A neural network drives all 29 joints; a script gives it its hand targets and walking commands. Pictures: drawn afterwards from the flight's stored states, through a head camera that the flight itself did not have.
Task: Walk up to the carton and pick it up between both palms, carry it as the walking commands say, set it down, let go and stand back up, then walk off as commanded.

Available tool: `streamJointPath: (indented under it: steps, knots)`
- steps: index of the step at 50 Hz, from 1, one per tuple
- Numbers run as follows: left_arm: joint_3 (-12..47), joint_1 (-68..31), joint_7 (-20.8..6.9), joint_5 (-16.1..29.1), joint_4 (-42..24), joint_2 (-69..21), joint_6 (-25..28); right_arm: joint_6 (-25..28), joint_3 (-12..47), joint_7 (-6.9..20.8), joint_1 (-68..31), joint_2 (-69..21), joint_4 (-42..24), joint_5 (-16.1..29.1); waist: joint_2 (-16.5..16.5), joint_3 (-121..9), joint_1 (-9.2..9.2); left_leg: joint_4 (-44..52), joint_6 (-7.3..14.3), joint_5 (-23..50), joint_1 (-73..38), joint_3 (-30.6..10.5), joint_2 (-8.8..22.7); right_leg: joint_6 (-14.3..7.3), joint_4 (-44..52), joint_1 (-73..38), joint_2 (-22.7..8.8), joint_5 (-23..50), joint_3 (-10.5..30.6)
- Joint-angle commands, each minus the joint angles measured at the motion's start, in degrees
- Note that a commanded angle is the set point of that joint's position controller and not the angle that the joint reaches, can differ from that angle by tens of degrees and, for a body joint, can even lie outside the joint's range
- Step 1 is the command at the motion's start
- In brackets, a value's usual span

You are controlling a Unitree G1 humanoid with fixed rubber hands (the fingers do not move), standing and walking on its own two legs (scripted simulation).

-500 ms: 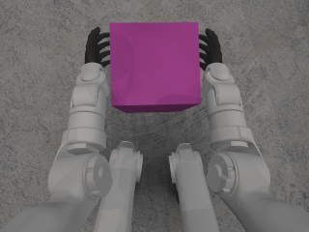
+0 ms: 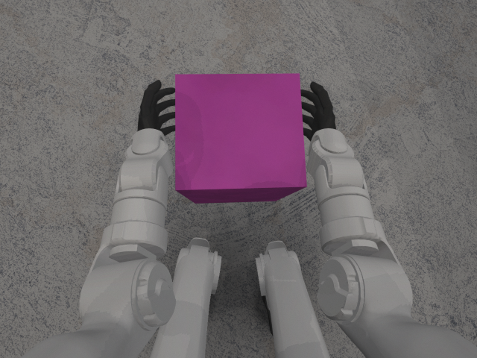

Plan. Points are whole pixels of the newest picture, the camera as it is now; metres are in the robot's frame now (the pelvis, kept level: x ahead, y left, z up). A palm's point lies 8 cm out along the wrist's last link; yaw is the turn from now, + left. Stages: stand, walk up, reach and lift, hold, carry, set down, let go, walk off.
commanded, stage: reach and lift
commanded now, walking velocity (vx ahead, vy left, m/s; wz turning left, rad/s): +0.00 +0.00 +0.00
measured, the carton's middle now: (236, 151) +0.46 +0.01 -0.13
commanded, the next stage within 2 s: none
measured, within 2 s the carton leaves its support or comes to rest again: neither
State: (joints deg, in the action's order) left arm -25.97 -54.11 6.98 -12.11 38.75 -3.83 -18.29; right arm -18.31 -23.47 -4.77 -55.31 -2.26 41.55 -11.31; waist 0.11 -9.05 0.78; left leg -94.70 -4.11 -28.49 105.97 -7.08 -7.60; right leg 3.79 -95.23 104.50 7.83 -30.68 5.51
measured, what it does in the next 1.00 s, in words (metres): rises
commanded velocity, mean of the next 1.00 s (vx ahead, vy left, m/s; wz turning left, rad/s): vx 0.00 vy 0.00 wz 0.00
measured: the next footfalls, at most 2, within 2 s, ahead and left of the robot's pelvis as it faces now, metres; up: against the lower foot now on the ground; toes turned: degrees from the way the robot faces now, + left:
none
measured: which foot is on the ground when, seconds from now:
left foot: down 0.00-1.00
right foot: down 0.00-1.00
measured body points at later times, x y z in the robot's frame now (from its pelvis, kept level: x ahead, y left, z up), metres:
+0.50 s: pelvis +0.02 +0.00 +0.07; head +0.22 +0.01 +0.47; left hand +0.46 +0.15 +0.01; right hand +0.47 -0.12 +0.01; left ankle +0.10 +0.13 -0.50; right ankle +0.09 -0.13 -0.50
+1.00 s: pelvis +0.04 +0.00 +0.13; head +0.20 +0.01 +0.56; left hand +0.44 +0.15 +0.08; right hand +0.45 -0.12 +0.08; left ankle +0.10 +0.13 -0.50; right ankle +0.09 -0.13 -0.50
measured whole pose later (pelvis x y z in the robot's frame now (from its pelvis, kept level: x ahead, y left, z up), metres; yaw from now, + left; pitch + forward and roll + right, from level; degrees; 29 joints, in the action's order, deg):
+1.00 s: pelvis +0.04 +0.00 +0.13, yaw +0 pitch +27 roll -1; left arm -22.5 -35.6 6.0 -12.3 36.9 -8.0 -13.7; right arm -13.1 -20.4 -4.7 -35.6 -6.8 39.0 -10.3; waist -0.4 -8.8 1.1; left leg -67.0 -2.6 -24.6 69.4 -8.8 -6.3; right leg 2.1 -67.2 68.1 6.9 -26.2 7.8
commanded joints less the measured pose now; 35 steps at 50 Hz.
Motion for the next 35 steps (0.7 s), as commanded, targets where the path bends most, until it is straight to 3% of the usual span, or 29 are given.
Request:
streamJointPath:
  steps: [1,35]
  knots:
    - [32.41,-36.05,-14.57,8.03,3.41,-62.89,0.51,1.79,29.09,13.38,-37.32,-60.28,0.81,7.58,0.46,-54.83,-0.01,10.45,1.06,13.29,-35.79,9.94,-3.31,-1.93,11.68,-28.19,3.54,12.43,-8.78]
    - [35.28,-19.6,-14.38,6.57,2.82,-64.47,3.89,5.32,32.79,12.17,-21.34,-63.24,-0.92,7.36,-0.25,-44.4,0.47,27.17,1.74,16.74,-53.13,6.89,-2.18,-1.75,28.36,-47.64,2.77,16.56,-5.56]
